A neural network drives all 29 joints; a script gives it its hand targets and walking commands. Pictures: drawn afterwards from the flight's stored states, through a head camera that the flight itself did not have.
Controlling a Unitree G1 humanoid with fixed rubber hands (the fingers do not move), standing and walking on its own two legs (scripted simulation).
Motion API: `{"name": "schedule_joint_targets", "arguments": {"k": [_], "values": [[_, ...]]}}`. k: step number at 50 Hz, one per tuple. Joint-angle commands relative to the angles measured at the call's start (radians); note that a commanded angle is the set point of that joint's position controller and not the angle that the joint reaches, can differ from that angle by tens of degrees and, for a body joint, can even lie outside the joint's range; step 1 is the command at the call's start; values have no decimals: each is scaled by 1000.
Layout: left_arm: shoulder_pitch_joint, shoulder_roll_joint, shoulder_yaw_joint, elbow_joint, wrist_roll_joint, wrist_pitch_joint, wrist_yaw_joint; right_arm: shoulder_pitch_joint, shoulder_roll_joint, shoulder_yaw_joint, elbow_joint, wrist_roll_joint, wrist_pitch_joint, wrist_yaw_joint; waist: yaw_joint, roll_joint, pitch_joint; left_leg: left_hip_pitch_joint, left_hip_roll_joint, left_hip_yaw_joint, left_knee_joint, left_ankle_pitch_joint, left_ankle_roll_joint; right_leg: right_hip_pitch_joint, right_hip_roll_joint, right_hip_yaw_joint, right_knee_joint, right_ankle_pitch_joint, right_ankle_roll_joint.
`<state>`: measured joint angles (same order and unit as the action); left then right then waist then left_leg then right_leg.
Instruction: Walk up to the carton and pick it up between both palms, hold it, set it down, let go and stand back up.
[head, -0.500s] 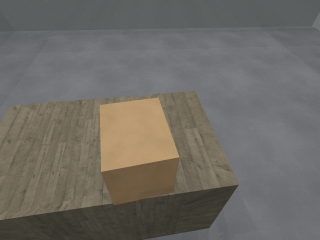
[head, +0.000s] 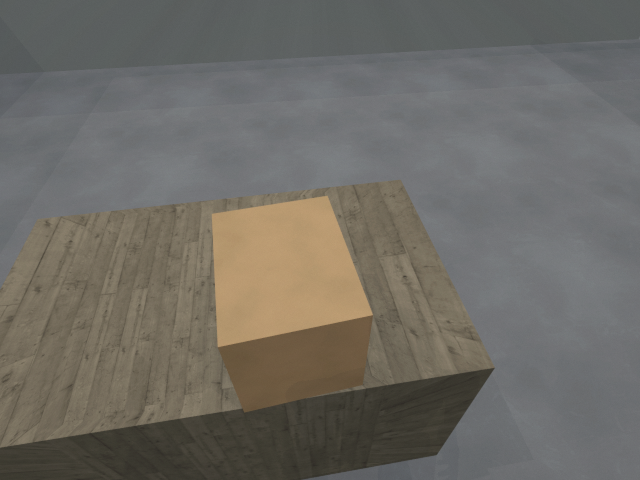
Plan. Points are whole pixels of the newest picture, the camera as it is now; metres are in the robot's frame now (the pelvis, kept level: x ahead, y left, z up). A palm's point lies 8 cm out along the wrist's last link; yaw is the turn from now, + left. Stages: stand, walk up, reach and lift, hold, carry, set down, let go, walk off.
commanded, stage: stand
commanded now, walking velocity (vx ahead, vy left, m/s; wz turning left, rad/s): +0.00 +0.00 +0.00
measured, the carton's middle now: (287, 299) +0.44 +0.06 -0.11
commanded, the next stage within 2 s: none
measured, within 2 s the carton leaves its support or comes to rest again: neither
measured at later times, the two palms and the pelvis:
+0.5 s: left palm out of the picture +0.01 +0.20 -0.14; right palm out of the picture -0.02 -0.20 -0.15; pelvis +0.03 +0.00 +0.00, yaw +0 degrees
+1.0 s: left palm out of the picture +0.03 +0.21 -0.15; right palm out of the picture +0.02 -0.20 -0.15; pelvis +0.05 +0.01 +0.00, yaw +0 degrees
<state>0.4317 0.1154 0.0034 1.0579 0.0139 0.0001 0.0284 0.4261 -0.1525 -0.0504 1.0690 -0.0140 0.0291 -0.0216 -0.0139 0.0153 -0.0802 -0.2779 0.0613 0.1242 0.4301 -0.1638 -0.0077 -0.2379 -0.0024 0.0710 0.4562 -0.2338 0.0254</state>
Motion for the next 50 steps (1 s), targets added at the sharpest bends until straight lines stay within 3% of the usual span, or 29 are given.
{"name": "schedule_joint_targets", "arguments": {"k": [1, 12, 50], "values": [[66, 85, 13, -22, 1, -20, 6, 94, -86, -16, -10, 2, -13, -6, -3, 19, 190, 31, 68, -134, -157, -252, 5, -151, -34, 41, -125, -45, -20], [38, 72, 2, 18, -3, -28, 11, 91, -58, -8, 20, 1, -21, -12, -10, -38, 189, 90, 53, -104, -99, -98, 5, -117, -52, 46, -138, 28, -21], [-21, 60, 12, 89, -5, -14, 28, 9, -44, -13, 61, 5, -28, -28, -6, -29, 185, 212, 55, -74, -81, 123, 29, 21, -73, 20, -116, 239, -3]]}}
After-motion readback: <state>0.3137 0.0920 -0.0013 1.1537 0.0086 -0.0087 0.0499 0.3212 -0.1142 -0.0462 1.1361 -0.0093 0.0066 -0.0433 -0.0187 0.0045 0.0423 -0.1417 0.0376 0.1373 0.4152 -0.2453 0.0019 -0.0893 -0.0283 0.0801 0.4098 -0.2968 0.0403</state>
